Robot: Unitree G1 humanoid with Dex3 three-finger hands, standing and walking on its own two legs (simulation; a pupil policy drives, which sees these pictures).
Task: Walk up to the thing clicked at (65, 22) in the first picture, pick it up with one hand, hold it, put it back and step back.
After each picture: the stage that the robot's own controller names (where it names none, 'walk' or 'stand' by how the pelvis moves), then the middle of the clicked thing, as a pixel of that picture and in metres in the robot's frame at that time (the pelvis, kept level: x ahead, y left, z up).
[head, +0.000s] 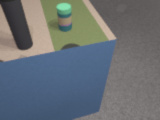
stand; (64, 17) +0.70 +0.08 +0.07
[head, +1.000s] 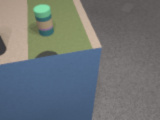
rise first; (44, 21) +0.61 +0.17 +0.10
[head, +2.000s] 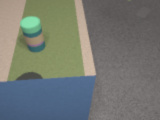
stand; (33, 35) +0.50 +0.18 +0.10
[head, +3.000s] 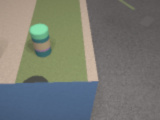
stand; (41, 41) +0.51 +0.16 +0.07
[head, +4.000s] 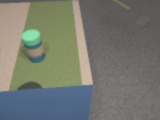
stand; (34, 46) +0.50 +0.19 +0.07
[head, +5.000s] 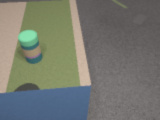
stand; (31, 47) +0.49 +0.19 +0.07
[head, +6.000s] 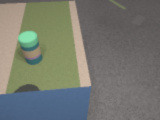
rise first; (31, 48) +0.48 +0.19 +0.07
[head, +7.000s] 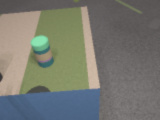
rise first; (42, 52) +0.48 +0.19 +0.07
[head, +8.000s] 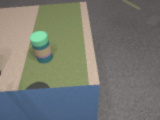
go down; (42, 47) +0.49 +0.19 +0.07
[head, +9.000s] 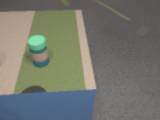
go down; (39, 51) +0.49 +0.18 +0.07
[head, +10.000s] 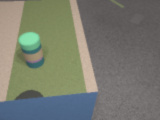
go down; (32, 51) +0.46 +0.17 +0.08
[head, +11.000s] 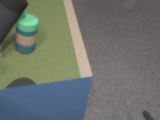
close in; (26, 34) +0.49 +0.16 +0.11
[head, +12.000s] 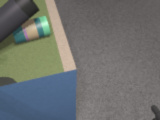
go down; (31, 29) +0.53 +0.11 +0.10
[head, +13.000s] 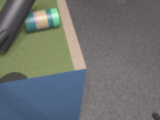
lift; (41, 20) +0.57 +0.10 +0.10
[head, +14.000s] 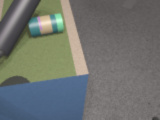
lift; (46, 25) +0.55 +0.10 +0.10
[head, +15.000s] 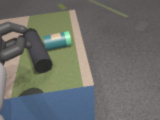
lift; (57, 40) +0.60 +0.11 +0.08
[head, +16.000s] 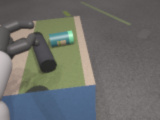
close; (61, 38) +0.67 +0.11 +0.06
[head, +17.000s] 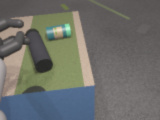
close; (58, 32) +0.69 +0.12 +0.06
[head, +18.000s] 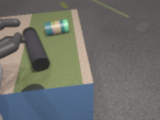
hold; (56, 27) +0.72 +0.13 +0.06
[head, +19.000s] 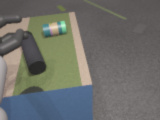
crouch; (54, 29) +0.73 +0.14 +0.06
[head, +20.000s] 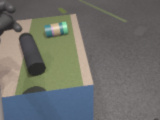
crouch; (56, 29) +0.75 +0.13 +0.06
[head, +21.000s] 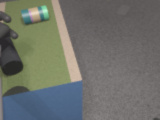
lower; (35, 14) +0.74 +0.16 +0.06
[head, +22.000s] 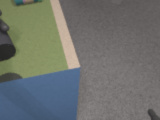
lower; out of the picture +0.76 +0.15 +0.09
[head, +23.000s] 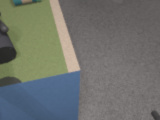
lower; out of the picture +0.76 +0.16 +0.10
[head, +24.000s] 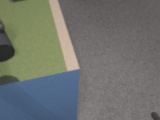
lower; out of the picture +0.77 +0.16 +0.10
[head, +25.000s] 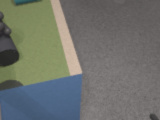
loosen; out of the picture +0.77 +0.16 +0.09
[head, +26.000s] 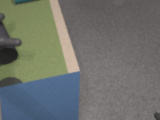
withdraw; out of the picture +0.79 +0.17 +0.09
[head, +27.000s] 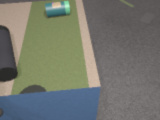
sink last; (57, 9) +0.77 +0.14 +0.07
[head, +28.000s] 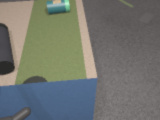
stand; (58, 6) +0.82 +0.15 +0.06
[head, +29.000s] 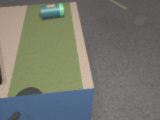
stand; (52, 11) +0.79 +0.15 +0.05
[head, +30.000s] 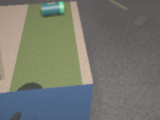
stand; (52, 9) +0.82 +0.16 +0.05
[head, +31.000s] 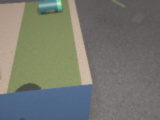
stand; (50, 6) +0.83 +0.17 +0.05
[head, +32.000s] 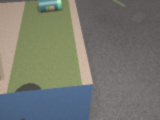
stand; (50, 4) +0.84 +0.17 +0.05
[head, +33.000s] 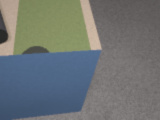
walk; out of the picture +0.94 +0.10 +0.07
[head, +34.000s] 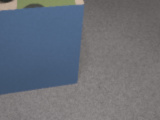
walk; out of the picture +1.20 +0.23 +0.07
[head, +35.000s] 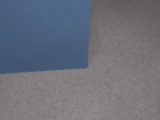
stand; out of the picture +1.51 +0.13 +0.07
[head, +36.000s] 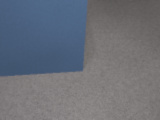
stand; out of the picture +1.50 +0.13 +0.05
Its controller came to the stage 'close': yes
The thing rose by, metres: 0.01
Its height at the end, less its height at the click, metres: -0.02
